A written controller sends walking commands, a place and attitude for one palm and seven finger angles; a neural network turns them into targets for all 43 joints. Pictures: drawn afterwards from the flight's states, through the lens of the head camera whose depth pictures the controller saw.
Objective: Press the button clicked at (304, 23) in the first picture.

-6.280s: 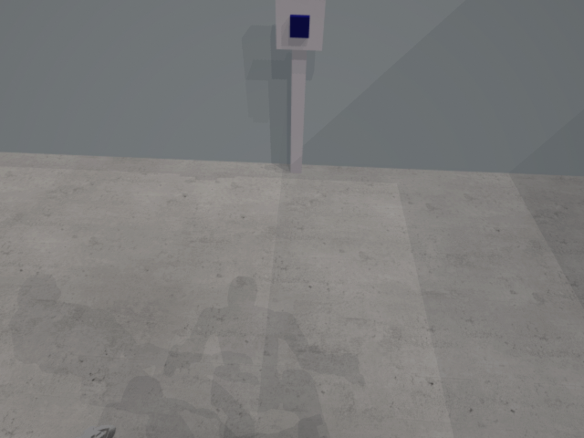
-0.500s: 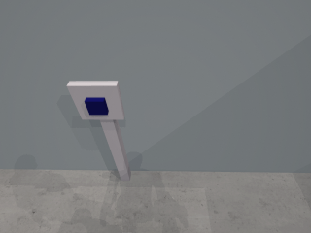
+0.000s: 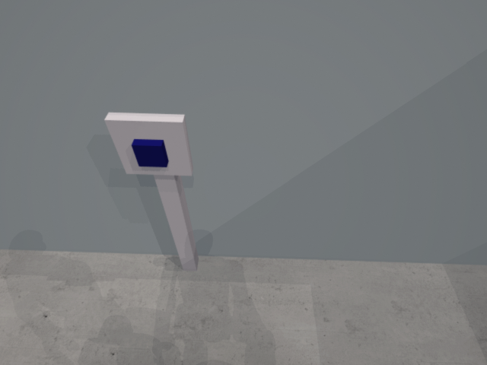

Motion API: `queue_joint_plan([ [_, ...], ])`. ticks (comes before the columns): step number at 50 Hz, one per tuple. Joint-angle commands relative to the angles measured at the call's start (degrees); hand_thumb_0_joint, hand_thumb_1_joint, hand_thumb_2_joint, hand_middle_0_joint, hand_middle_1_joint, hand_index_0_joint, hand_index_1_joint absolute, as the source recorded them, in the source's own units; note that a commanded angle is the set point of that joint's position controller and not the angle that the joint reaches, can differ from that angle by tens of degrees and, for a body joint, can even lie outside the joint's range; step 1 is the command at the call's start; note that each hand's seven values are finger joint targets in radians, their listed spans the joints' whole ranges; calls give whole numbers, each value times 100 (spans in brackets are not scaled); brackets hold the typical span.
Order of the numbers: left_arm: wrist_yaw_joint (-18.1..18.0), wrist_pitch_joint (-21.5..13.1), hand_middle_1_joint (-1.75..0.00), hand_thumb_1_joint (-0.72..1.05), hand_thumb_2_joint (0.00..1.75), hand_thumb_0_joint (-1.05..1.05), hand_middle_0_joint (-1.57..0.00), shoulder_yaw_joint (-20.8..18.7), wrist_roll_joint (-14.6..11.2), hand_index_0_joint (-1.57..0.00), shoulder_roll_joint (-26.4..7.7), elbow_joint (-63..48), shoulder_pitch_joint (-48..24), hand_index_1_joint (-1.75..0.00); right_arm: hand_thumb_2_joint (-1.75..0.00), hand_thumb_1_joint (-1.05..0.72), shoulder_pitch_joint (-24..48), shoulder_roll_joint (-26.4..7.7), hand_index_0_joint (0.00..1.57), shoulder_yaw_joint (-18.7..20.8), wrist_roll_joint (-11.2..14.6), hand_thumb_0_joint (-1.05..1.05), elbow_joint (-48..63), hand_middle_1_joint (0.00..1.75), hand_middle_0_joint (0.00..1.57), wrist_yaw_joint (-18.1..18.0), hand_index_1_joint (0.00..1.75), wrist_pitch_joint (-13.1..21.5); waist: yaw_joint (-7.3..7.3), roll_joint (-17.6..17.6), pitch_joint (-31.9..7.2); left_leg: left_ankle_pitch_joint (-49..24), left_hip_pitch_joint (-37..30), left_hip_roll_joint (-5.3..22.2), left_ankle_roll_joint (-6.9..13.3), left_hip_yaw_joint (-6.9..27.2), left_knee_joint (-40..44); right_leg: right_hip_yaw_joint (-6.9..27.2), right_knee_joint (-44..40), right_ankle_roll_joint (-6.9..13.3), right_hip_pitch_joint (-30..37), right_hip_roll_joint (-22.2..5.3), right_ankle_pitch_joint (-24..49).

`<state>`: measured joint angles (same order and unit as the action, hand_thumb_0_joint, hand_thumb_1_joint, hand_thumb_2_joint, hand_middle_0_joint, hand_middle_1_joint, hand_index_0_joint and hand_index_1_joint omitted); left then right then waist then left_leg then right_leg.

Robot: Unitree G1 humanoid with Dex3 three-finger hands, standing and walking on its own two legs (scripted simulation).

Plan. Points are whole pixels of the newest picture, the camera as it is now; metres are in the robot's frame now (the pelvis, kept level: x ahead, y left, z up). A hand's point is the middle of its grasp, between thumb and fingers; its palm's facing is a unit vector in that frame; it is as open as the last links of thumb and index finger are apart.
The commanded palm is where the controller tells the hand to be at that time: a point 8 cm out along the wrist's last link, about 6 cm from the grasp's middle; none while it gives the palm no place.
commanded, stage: look again from close up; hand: left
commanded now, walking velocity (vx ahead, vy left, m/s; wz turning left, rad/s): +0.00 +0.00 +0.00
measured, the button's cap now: (151, 152) +0.58 +0.27 -0.03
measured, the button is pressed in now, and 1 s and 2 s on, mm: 0 0 0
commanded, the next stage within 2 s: shuffle to correct the standing spot in 0.56 s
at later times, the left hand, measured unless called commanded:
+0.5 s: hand out of the picture +0.03 +0.20 -0.17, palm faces +0.04 -0.97 -0.23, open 7.4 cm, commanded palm none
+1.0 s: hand out of the picture +0.03 +0.19 -0.19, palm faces +0.07 -0.98 -0.17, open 7.4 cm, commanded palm none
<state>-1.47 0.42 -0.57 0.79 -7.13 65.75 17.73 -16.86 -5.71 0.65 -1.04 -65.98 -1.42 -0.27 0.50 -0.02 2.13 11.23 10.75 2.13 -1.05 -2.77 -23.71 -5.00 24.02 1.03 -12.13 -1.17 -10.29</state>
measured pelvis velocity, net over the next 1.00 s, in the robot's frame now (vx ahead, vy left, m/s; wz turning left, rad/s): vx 0.07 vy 0.02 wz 0.02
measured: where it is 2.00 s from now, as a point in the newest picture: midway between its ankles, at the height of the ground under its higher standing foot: outside the picture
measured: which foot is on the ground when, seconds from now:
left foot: down 0.00-1.00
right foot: down 0.00-1.00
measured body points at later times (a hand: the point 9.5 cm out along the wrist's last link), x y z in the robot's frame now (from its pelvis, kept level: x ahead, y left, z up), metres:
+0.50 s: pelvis +0.02 +0.02 +0.00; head +0.02 +0.00 +0.44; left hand +0.03 +0.25 -0.15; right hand +0.02 -0.20 -0.17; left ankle +0.02 +0.13 -0.74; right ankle +0.03 -0.10 -0.74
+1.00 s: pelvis +0.07 +0.02 -0.01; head +0.08 +0.03 +0.44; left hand +0.03 +0.24 -0.17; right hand +0.06 -0.20 -0.17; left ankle +0.02 +0.13 -0.74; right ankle +0.03 -0.10 -0.74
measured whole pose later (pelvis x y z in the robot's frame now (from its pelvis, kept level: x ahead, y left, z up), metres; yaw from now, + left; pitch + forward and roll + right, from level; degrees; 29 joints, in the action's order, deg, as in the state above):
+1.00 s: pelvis +0.07 +0.02 -0.01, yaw +1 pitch -1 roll +0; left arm -0.7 -0.8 -1.4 1.5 -8.5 63.2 20.1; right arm -18.4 -8.5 -0.5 -1.4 -62.9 -0.4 1.6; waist 1.1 1.0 1.9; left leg 21.9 10.3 0.1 0.6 -2.3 -32.8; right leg -5.0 33.9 -0.1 -11.7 -3.5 -21.4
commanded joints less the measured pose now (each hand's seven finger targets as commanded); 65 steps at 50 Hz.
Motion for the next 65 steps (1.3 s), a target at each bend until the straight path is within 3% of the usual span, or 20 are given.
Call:
queue_joint_plan([
  [1,-55,-87,-30,90,90,0,-20,-92,-10,-20,-518,-149,290,-30,-90,-90,-441,-506,20,87,30,0,93,30,20,-59,30,56,-44,76,370,598,297,351,159,376,540,734,-815,-26,-339,-537,-1045],
  [2,-58,-93,-30,90,90,0,-20,-92,-6,-20,-491,-141,316,-30,-90,-90,-438,-475,20,87,31,0,90,30,20,-58,30,66,-43,59,378,564,326,344,164,374,545,727,-803,-30,-335,-554,-993],
  [3,-257,-222,-30,90,90,0,-20,0,78,-20,-677,-36,711,-30,-90,-90,248,-791,20,70,42,0,508,30,20,47,30,139,223,-6,538,488,719,303,-31,78,-648,874,-629,-22,-288,-804,136],
  [4,-205,-280,-30,90,90,0,-20,-71,56,-20,-945,-326,418,-30,-90,-90,-173,-453,20,53,26,0,671,30,20,79,30,74,-169,130,-137,871,439,60,19,148,-854,1257,-874,229,-398,-1103,-1261],
  [7,-130,-267,-30,90,90,0,-20,-100,57,-20,-819,-582,10,-30,-90,-90,-676,-476,20,36,-20,0,687,30,20,104,30,105,-327,-146,38,580,167,100,105,214,-599,797,-506,309,-1213,-859,-2018],
  [11,-73,-180,-30,90,90,0,-20,-52,45,-20,-582,-572,300,-30,-90,-90,-491,-703,20,23,-19,0,902,30,20,47,30,171,-66,-531,407,1188,1221,426,326,901,458,403,138,127,-427,-364,-1198],
  [20,-49,-211,-30,90,90,0,-20,-19,2,-20,-631,-596,297,-30,-90,-90,-465,-816,20,-36,6,0,793,30,20,30,30,225,-16,112,239,246,745,305,320,655,414,485,-60,86,-35,-522,-416],
  [33,-54,-212,-30,90,90,0,-20,-34,-11,-20,-746,-475,114,-30,-90,-90,-284,-841,20,-73,24,0,488,30,20,-3,30,222,-31,-28,98,-526,301,321,254,471,272,490,-99,93,231,-575,279],
  [39,-9,-179,-30,90,90,0,-20,-119,37,-20,-886,-454,256,-30,-90,-90,-295,-751,20,-63,-35,0,489,30,20,55,30,131,2,345,485,1014,798,-8,239,156,-179,902,-432,338,-30,-754,-1800],
  [42,0,-196,-30,90,90,0,-20,-195,41,-20,-971,-476,388,-30,-90,-90,-307,-698,20,-50,-39,0,539,30,20,71,30,153,20,548,518,941,915,-94,230,-18,-571,1112,-570,501,25,-990,-1800],
  [47,21,-220,-30,90,90,0,-20,-256,55,-20,-904,-497,381,-30,-90,-90,-530,-708,20,-35,-17,0,476,30,20,66,30,249,-72,71,443,192,476,17,325,78,-400,640,94,457,-71,-774,-858],
  [49,32,-223,-30,90,90,0,-20,-218,63,-20,-702,-523,318,-30,-90,-90,-801,-939,20,9,-17,0,343,30,20,29,30,300,-138,-757,200,-901,-136,477,562,609,-143,4,990,282,-338,-329,-553],
  [51,30,-259,-30,90,90,0,-20,-160,80,-20,-468,-626,126,-30,-90,-90,-1092,-1104,20,58,-12,0,268,30,20,-47,30,298,-191,-1272,226,-2461,-734,1046,1052,1234,10,-325,1800,168,-1072,39,-1380],
  [53,22,-272,-30,90,90,0,-20,-133,31,-20,-371,-653,-32,-30,-90,-90,-975,-996,20,29,-18,0,305,30,20,-86,30,284,-149,-924,401,-3490,-739,1171,1176,1197,-86,-181,1602,166,-1133,-42,-1884],
  [55,-6,-286,-30,90,90,0,-20,-180,16,-20,-394,-442,535,-30,-90,-90,-533,-890,20,-4,30,0,433,30,20,-125,30,280,177,-399,118,-3422,-18,706,759,643,-684,153,646,215,262,-249,278],
  [58,-113,-346,-30,90,90,0,-20,-226,-21,-20,-921,-179,1022,-30,-90,-90,-252,-591,20,-20,87,0,568,30,20,-108,30,229,201,1222,-132,152,979,39,139,24,-1369,1013,414,676,1397,-1515,5054],
  [60,-169,-274,-30,90,90,0,-20,-182,60,-20,-863,-272,765,-30,-90,-90,-107,-465,20,19,98,0,574,30,20,-99,30,133,154,1257,51,1683,1093,45,102,14,-1465,962,360,881,1190,-1728,5616],
  [62,-186,-203,-30,90,90,0,-20,-174,39,-20,-856,-457,367,-30,-90,-90,-292,-416,20,34,118,0,462,30,20,-75,30,113,-53,911,-104,637,606,61,92,-53,-319,544,759,628,1095,-1355,4973],
  [64,-176,-136,-30,90,90,0,-20,-182,-56,-20,-744,-682,170,-30,-90,-90,-443,-697,20,88,46,0,333,30,20,-106,30,141,-51,-74,-425,-3033,-580,524,273,179,-249,230,940,151,265,-762,2729],
  [65,-188,-99,-30,90,90,0,-20,-193,-27,-20,-709,-731,30,-30,-90,-90,-478,-798,20,113,44,0,323,30,20,-113,30,141,-72,-505,-371,-3865,-626,715,425,303,-270,107,948,13,166,-585,1623],
])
